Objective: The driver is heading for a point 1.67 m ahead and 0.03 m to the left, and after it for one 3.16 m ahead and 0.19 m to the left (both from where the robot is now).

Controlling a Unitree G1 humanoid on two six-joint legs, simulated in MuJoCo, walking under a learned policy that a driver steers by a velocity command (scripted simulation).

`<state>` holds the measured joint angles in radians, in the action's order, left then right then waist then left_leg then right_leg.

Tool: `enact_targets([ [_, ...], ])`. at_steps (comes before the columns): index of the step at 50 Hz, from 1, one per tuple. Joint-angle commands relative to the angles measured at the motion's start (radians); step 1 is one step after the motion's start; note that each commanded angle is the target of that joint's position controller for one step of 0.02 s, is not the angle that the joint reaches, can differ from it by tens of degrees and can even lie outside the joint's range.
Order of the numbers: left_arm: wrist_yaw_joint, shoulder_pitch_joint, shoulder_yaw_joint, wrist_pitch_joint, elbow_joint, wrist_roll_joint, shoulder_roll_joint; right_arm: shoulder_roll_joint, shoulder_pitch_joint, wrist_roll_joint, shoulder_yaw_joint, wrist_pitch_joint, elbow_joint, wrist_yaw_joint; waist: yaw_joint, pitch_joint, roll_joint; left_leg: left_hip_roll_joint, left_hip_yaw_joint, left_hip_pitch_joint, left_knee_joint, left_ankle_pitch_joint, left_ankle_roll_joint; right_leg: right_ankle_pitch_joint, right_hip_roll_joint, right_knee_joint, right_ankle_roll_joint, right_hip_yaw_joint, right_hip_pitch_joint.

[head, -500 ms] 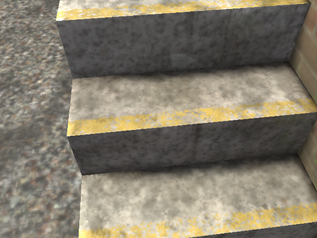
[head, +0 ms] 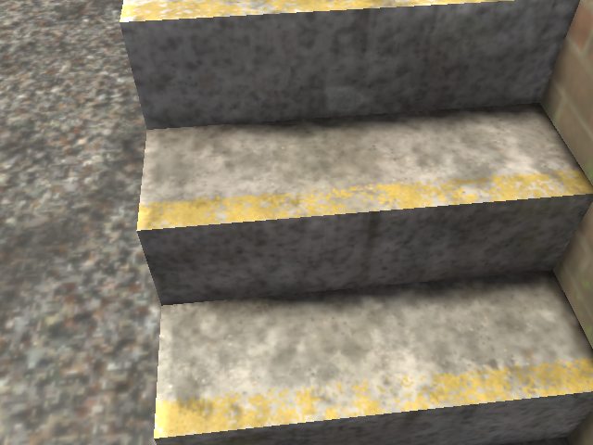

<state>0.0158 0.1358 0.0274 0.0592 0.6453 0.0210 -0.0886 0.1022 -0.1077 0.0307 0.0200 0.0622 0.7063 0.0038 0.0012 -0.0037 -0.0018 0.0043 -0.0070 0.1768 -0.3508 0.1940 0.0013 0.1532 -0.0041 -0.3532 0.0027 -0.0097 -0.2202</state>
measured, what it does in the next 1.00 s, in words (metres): stands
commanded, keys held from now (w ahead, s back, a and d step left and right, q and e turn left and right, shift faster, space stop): w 1.00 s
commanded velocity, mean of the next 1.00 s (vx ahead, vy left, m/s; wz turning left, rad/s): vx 0.50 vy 0.00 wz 0.00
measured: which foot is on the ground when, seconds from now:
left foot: down 0.00-1.00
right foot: down 0.00-1.00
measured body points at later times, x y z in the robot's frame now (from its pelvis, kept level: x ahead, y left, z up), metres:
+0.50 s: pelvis +0.00 +0.00 +0.00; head +0.01 +0.00 +0.45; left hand +0.19 +0.19 -0.09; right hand +0.19 -0.20 -0.09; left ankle -0.01 +0.12 -0.75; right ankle +0.02 -0.12 -0.75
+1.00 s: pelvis +0.00 +0.00 +0.00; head +0.01 -0.01 +0.45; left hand +0.21 +0.19 -0.07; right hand +0.21 -0.20 -0.08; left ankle -0.01 +0.12 -0.75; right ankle +0.02 -0.12 -0.75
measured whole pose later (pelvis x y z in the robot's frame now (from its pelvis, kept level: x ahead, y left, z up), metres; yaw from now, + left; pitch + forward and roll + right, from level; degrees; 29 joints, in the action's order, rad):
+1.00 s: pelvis +0.00 +0.00 +0.00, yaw +0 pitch +2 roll +0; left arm 0.01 0.10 0.01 0.06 0.58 0.03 -0.09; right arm 0.11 -0.07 0.03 0.01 0.06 0.67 0.01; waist 0.00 0.02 0.00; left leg 0.00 -0.01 0.21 -0.40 0.22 -0.01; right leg 0.18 -0.01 -0.40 0.01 -0.01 -0.25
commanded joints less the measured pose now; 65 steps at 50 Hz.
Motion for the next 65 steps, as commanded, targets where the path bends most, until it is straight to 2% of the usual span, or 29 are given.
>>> enact_targets([
  [1,-0.001,-0.060,0.011,0.018,-0.097,0.000,-0.054,0.056,0.071,0.001,0.010,0.019,-0.090,0.001,0.000,0.083,0.004,-0.118,-0.090,0.023,0.056,-0.054,0.042,-0.028,0.112,0.045,0.025,-0.098,0.046],
  [10,-0.005,-0.054,0.008,0.020,-0.110,0.001,-0.057,0.062,0.073,0.005,0.008,0.021,-0.095,0.007,-0.001,0.081,0.001,-0.112,-0.096,0.049,0.034,0.003,0.046,0.021,0.105,0.023,0.027,-0.099,0.019],
  [36,-0.003,-0.081,0.001,0.024,-0.146,0.003,-0.054,0.066,0.105,-0.003,0.006,0.019,-0.115,0.007,-0.001,0.123,-0.001,-0.120,-0.092,0.024,0.011,-0.127,0.030,-0.102,0.111,0.000,0.020,-0.106,0.047],
  [65,-0.009,-0.120,-0.005,0.024,-0.160,0.005,-0.060,0.075,0.121,-0.002,0.007,0.016,-0.138,0.010,-0.003,0.135,-0.004,-0.121,-0.089,0.033,0.002,-0.108,0.021,-0.089,0.112,-0.007,0.016,-0.112,0.045],
])
Next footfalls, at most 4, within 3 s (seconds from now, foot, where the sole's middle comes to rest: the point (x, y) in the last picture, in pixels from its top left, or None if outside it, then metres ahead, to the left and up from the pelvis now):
none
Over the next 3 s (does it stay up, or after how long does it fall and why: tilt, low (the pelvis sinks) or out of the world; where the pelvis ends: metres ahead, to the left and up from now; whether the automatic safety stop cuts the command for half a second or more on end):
stays up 0.01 -0.01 0.00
